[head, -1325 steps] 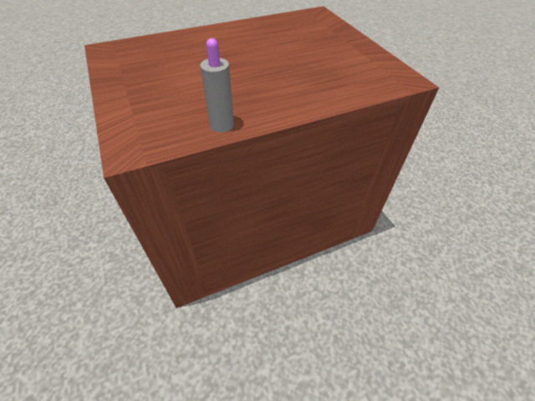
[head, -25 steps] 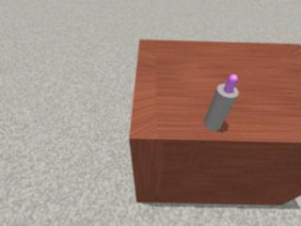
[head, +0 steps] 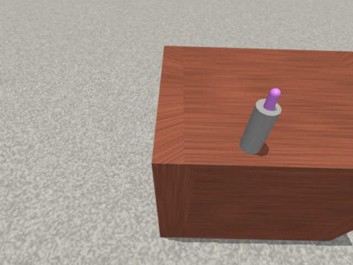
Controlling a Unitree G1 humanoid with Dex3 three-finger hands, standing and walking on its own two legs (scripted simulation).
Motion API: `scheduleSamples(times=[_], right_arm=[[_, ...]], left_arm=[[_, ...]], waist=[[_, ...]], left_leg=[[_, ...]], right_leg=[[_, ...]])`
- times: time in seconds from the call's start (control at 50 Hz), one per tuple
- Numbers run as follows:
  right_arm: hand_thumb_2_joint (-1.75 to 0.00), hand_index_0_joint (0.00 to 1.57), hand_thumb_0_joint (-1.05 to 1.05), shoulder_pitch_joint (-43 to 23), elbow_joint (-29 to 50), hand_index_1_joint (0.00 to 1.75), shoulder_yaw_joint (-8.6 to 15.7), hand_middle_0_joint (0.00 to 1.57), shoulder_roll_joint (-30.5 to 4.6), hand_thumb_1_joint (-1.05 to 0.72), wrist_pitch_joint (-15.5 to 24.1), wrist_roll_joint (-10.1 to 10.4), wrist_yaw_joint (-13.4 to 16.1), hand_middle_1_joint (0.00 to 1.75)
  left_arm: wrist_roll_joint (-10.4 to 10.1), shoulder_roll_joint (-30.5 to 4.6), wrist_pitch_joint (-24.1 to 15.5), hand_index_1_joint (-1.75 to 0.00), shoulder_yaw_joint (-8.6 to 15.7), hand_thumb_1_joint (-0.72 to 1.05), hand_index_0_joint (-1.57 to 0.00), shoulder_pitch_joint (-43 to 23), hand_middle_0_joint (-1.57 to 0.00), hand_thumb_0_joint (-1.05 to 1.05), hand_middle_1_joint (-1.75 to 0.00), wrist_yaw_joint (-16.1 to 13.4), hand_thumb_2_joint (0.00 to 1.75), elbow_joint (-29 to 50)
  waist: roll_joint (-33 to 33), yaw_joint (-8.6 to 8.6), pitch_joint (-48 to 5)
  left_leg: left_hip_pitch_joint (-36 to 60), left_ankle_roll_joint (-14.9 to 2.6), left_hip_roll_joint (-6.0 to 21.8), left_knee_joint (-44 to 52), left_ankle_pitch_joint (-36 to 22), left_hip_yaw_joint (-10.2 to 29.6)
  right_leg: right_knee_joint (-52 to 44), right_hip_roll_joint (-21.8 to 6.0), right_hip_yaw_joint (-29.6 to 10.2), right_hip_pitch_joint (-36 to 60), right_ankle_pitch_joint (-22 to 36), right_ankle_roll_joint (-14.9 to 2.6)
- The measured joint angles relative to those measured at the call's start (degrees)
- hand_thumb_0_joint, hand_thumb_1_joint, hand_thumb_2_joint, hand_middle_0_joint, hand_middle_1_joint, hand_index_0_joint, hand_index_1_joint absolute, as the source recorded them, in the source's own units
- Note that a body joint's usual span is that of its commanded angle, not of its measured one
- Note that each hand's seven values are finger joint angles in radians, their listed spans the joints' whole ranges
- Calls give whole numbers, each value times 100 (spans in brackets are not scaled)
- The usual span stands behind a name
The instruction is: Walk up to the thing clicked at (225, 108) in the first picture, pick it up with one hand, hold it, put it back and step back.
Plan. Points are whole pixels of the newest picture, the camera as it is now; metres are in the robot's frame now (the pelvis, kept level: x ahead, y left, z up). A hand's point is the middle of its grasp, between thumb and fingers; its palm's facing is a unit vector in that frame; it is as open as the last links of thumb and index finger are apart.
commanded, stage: stand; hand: right
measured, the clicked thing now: (261, 121) +0.43 -0.22 +0.07
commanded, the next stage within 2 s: none
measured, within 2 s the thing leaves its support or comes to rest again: neither
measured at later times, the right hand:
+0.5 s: hand out of the picture +0.08 -0.25 -0.15, palm faces -0.02 +0.94 -0.35, open 7.4 cm
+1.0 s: hand out of the picture +0.07 -0.26 -0.16, palm faces -0.02 +0.94 -0.34, open 7.4 cm
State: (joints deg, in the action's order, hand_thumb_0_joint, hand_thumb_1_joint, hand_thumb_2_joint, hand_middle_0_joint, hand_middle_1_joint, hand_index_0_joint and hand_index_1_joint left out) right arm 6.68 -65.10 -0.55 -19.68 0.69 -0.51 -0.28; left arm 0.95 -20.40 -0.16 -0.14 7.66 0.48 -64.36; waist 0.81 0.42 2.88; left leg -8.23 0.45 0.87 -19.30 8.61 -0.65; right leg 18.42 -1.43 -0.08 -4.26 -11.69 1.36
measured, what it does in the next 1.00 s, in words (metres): stands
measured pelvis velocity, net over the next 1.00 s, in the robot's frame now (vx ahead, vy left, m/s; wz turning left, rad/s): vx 0.01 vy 0.00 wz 0.00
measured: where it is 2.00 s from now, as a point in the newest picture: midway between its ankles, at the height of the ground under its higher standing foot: outside the picture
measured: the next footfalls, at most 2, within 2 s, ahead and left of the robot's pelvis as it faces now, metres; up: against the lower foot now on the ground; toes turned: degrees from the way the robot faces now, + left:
none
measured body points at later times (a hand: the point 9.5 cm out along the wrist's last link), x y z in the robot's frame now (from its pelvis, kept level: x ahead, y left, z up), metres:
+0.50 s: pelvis +0.00 +0.00 +0.00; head +0.01 +0.00 +0.45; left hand +0.08 +0.30 -0.14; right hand +0.08 -0.30 -0.13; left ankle +0.02 +0.12 -0.75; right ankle -0.02 -0.14 -0.75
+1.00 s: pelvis +0.01 +0.00 +0.00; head +0.02 +0.00 +0.45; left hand +0.07 +0.30 -0.14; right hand +0.07 -0.30 -0.13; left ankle +0.02 +0.12 -0.75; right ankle -0.02 -0.14 -0.75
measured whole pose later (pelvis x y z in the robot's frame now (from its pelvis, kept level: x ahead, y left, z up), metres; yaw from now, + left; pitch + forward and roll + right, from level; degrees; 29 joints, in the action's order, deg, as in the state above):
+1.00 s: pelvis +0.01 +0.00 +0.00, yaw +0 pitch -2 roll +0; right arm 6.7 -65.3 -0.1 -19.7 0.5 -0.5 -0.5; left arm 1.0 -20.3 -0.3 -0.2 8.0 0.4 -63.9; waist 0.7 0.4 3.2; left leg -8.2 0.6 1.0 -19.0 8.8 -0.4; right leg 17.9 -1.3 0.2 -4.0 -11.8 1.2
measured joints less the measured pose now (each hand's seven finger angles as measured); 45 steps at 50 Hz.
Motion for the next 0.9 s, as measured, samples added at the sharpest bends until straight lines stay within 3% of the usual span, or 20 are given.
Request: scheduleSamples(times=[0.12,0.26,0.9], right_arm=[[-85,20,0,-8,-1,30,6,20,2,-65,-5,-1,-2,30],[-89,20,0,-18,-4,30,9,20,-4,-84,-4,5,-2,30],[-90,20,1,2,-18,30,41,20,1,-90,-18,2,-21,30]], left_arm=[[-1,4,-3,-30,2,90,-20,-2,-20,0,-30,-1,90,16],[-4,6,-10,-30,-2,90,-20,-9,-20,0,-30,-7,90,24],[-1,10,-7,-30,-3,90,-20,27,-20,0,-30,-1,90,44]], waist=[[-12,-1,14],[-18,-5,16],[-10,5,30]], left_leg=[[-9,2,6,-4,13,5],[21,3,7,1,28,5],[3,18,9,40,-1,28]], right_leg=[[-28,6,5,7,2,-2],[-49,7,5,44,-4,0],[-51,10,29,18,-1,-16]])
